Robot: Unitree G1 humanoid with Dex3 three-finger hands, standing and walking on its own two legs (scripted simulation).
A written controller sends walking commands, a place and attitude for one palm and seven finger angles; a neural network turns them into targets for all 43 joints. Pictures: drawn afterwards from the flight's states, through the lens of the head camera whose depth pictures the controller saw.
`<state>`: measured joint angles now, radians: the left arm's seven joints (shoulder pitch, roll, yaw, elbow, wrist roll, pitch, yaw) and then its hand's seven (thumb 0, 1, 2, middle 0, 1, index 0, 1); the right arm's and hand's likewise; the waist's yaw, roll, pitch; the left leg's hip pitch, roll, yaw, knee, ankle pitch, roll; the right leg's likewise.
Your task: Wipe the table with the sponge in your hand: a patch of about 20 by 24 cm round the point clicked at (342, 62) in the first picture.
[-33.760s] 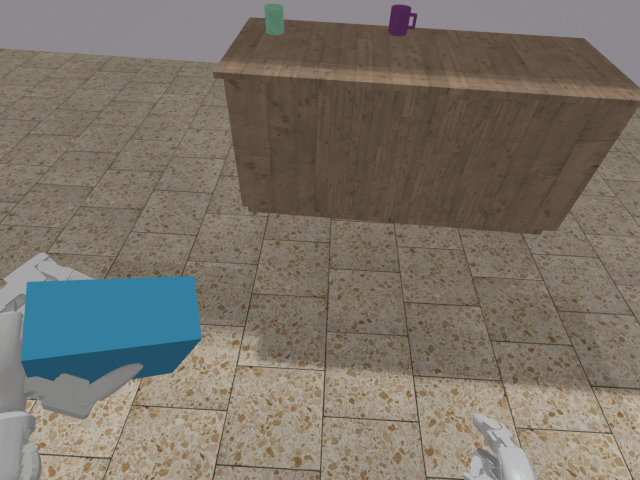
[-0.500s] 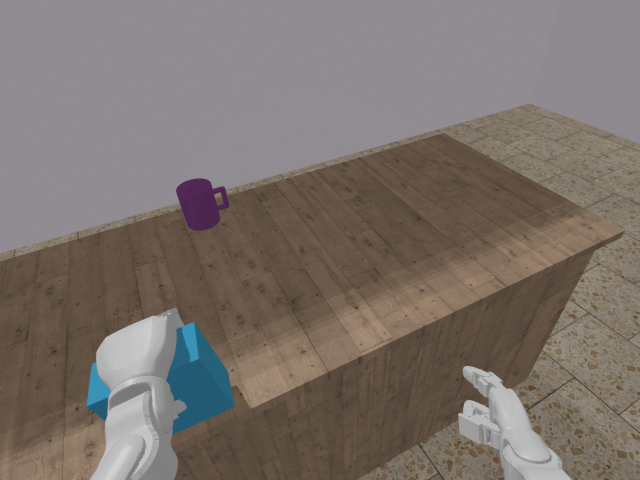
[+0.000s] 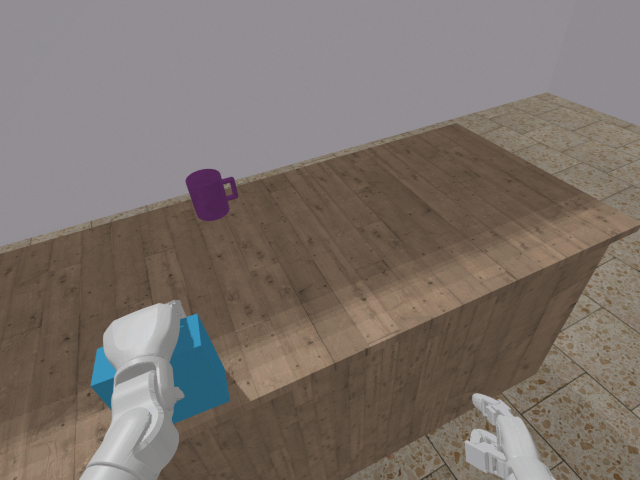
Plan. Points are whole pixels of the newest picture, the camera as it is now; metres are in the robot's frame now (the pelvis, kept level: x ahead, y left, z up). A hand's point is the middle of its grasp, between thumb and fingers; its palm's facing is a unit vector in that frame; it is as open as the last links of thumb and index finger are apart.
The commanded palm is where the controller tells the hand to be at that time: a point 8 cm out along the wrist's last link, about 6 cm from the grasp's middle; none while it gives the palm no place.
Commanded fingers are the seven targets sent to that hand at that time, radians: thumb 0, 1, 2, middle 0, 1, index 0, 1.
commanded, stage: wipe forward along the middle lane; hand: left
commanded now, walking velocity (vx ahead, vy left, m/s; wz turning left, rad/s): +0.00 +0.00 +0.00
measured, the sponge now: (172, 385) +0.25 +0.26 -0.02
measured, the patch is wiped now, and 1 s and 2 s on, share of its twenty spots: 1.00 1.00 1.00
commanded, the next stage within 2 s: slide back across to the first lane in 1.30 s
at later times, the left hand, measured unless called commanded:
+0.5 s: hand (154, 332) +0.29 +0.29 +0.03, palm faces -0.08 -0.04 -1.00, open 9.9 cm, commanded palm +0.28 +0.31 +0.07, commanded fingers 0.00 0.10 1.30 -1.20 -1.60 -1.20 -1.60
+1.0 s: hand (147, 305) +0.34 +0.32 +0.03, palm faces -0.12 -0.02 -0.99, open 9.9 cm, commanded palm +0.33 +0.33 +0.07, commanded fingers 0.00 0.10 1.30 -1.20 -1.60 -1.20 -1.60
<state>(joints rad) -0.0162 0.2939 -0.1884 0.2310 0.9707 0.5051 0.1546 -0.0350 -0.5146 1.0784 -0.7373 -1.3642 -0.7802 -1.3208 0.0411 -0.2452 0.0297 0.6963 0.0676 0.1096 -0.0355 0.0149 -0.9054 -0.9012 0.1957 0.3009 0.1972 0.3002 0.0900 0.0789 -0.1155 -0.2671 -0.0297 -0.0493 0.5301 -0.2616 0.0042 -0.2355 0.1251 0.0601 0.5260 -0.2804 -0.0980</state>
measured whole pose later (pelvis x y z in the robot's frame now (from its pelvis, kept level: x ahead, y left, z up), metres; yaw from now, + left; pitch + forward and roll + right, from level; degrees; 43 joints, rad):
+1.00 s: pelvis -0.02 -0.03 -0.02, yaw -2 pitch +11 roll +0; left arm -0.51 0.59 0.10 0.95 0.97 0.18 0.18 0.02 -0.57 1.12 -0.78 -1.34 -0.82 -1.32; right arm 0.23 -0.30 0.00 0.70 0.09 0.10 -0.03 0.01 -0.91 -0.90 0.20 0.30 0.20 0.30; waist -0.01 0.06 -0.16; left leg -0.64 -0.03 -0.14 0.75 -0.34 0.05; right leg -0.60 0.20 0.04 0.69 -0.28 -0.14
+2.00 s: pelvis +0.02 +0.07 +0.00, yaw -2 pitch +9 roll -3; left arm -0.37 0.51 0.05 0.70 1.00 0.26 0.19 0.01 -0.55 1.12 -0.76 -1.35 -0.79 -1.36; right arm 0.17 -0.25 0.01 0.63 0.08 0.15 0.00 0.01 -0.91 -0.90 0.20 0.30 0.20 0.30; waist 0.01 0.05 -0.16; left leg -0.45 -0.10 -0.08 0.61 -0.30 0.10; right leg -0.37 0.10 0.10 0.49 -0.28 -0.01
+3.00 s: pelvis +0.02 +0.06 +0.00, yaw -1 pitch +4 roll -2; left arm 0.01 0.45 -0.02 0.27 0.95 0.40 0.21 0.01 -0.44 1.04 -0.68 -1.38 -0.71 -1.40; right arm 0.09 -0.26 0.02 0.65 0.07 0.12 0.01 0.01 -0.91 -0.90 0.20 0.30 0.20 0.30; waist 0.07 0.08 -0.13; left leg -0.34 -0.10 -0.10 0.58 -0.30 0.08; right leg -0.27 0.09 0.08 0.48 -0.29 -0.03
